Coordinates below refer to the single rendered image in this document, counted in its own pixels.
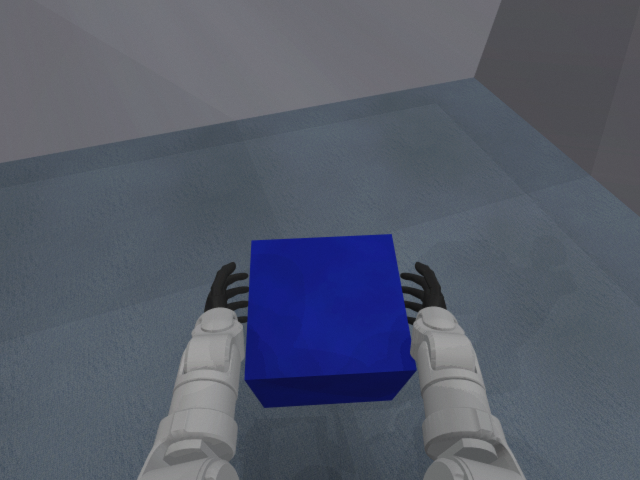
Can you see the robot right hand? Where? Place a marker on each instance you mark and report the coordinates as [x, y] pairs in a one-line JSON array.
[[431, 296]]

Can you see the right robot forearm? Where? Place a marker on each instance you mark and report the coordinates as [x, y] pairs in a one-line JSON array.
[[458, 417]]

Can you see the right robot upper arm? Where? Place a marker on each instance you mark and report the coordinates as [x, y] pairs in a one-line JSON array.
[[458, 468]]

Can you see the robot left hand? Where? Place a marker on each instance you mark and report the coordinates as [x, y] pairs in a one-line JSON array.
[[218, 295]]

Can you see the left robot forearm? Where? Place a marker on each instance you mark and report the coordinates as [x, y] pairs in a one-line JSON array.
[[200, 422]]

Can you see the carton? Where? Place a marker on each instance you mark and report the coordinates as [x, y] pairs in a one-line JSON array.
[[327, 322]]

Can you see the left robot upper arm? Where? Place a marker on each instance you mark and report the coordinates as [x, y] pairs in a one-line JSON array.
[[211, 468]]

